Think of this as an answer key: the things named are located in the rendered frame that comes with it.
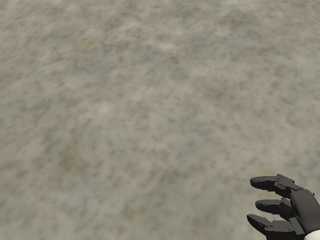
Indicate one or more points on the robot right hand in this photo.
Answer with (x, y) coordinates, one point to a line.
(302, 212)

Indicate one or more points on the robot right forearm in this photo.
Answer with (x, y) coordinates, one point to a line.
(315, 235)

